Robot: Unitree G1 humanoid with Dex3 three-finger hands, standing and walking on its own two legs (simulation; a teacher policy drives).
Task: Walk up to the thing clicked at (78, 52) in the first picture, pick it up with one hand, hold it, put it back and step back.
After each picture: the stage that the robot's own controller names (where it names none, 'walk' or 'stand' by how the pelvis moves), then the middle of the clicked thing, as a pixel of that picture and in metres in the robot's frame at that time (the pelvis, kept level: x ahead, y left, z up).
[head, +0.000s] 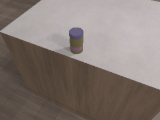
stand; (76, 41) +0.61 +0.04 -0.01
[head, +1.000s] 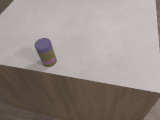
walk; (46, 53) +0.49 +0.20 +0.00
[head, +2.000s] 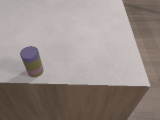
stand; (32, 62) +0.45 +0.21 +0.01
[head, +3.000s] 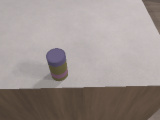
walk; (57, 65) +0.41 +0.11 +0.03
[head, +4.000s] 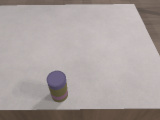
stand; (58, 87) +0.35 +0.11 -0.01
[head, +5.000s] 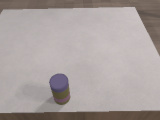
stand; (60, 89) +0.35 +0.10 -0.02
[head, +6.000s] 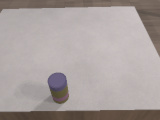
stand; (59, 88) +0.35 +0.11 -0.02
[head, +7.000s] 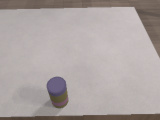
stand; (58, 93) +0.33 +0.11 -0.02
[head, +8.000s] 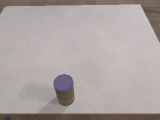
rise first; (64, 90) +0.34 +0.09 -0.01
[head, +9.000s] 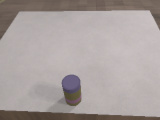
go down; (72, 90) +0.34 +0.08 -0.01
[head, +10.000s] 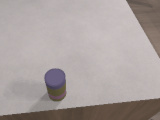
go down; (56, 85) +0.35 +0.08 +0.00
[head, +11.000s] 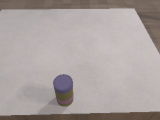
approach; (64, 91) +0.35 +0.08 -0.01
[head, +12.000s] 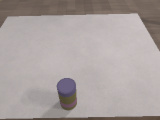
go down; (67, 94) +0.34 +0.07 +0.00
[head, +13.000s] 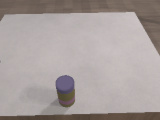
go down; (66, 91) +0.35 +0.07 -0.01
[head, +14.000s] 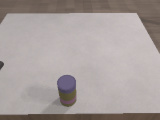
go down; (67, 91) +0.35 +0.07 -0.01
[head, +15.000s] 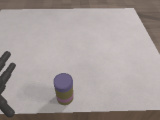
close in; (64, 89) +0.35 +0.08 -0.01
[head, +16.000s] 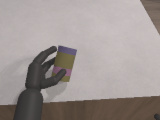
close; (64, 63) +0.41 +0.06 +0.04
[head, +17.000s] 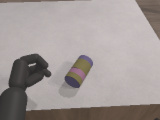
lift; (79, 71) +0.42 +0.02 +0.01
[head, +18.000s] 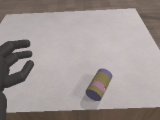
hold; (99, 84) +0.39 -0.05 -0.02
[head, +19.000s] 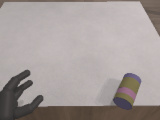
close; (127, 90) +0.34 -0.14 -0.01
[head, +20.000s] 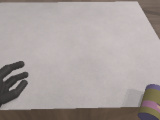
go down; (152, 103) +0.29 -0.22 +0.00
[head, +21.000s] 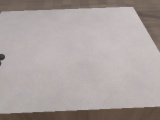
go down; out of the picture +0.25 +0.28 -0.72
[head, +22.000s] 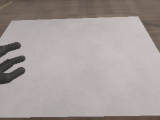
lift; out of the picture +0.21 +0.30 -0.74
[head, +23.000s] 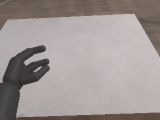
close; out of the picture +0.19 +0.31 -0.74
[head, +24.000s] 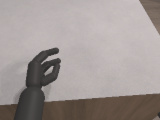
close; out of the picture +0.19 +0.30 -0.69
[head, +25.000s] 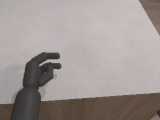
close; out of the picture +0.17 +0.31 -0.69
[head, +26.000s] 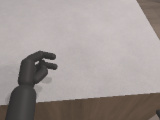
close; out of the picture +0.16 +0.31 -0.69
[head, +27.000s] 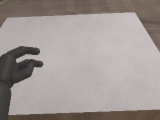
lift; out of the picture +0.15 +0.31 -0.72
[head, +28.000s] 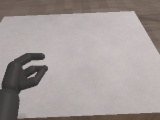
close; out of the picture +0.13 +0.31 -0.74
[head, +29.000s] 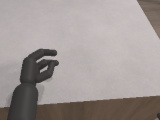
close; out of the picture +0.14 +0.31 -0.69
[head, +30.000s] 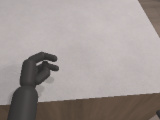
close; out of the picture +0.14 +0.31 -0.69
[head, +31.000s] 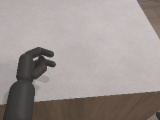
close; out of the picture +0.15 +0.31 -0.69
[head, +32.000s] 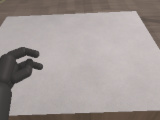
lift; out of the picture +0.13 +0.31 -0.72
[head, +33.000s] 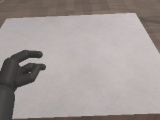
close; out of the picture +0.13 +0.31 -0.74
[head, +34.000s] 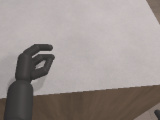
close; out of the picture +0.17 +0.31 -0.68
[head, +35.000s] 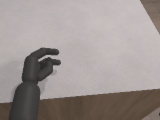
close; out of the picture +0.16 +0.31 -0.69
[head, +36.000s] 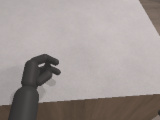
close; out of the picture +0.16 +0.30 -0.69
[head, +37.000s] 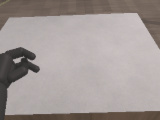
lift; out of the picture +0.16 +0.30 -0.72
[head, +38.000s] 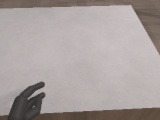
stand; out of the picture +0.16 +0.31 -0.73
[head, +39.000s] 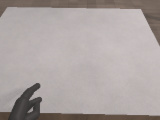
stand; out of the picture +0.16 +0.32 -0.73
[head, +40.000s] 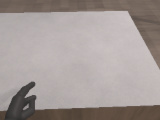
stand; out of the picture +0.20 +0.32 -0.74
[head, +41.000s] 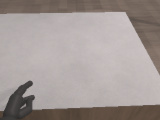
walk; out of the picture +0.21 +0.33 -0.74
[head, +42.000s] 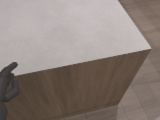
walk; out of the picture +0.32 +0.32 -0.72
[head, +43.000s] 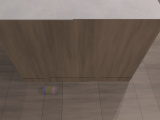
walk; (51, 90) +0.63 +0.28 -0.73
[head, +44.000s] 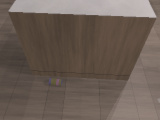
stand; (55, 82) +0.83 +0.24 -0.73
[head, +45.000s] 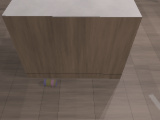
stand; (50, 82) +0.87 +0.28 -0.75
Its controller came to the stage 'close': yes
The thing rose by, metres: 0.01
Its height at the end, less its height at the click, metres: -0.73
